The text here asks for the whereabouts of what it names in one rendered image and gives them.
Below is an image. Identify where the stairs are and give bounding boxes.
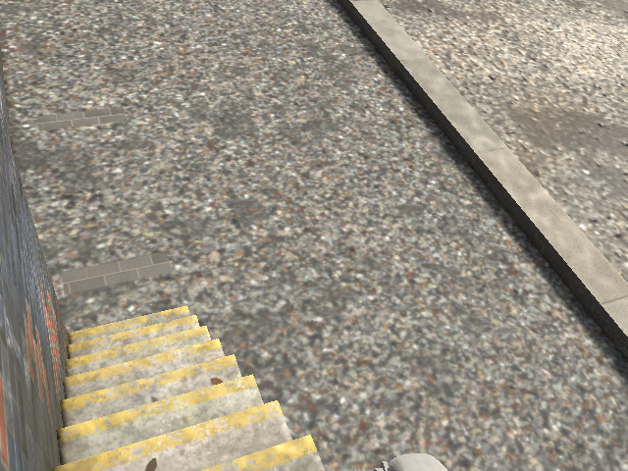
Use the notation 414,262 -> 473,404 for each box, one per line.
52,306 -> 325,471

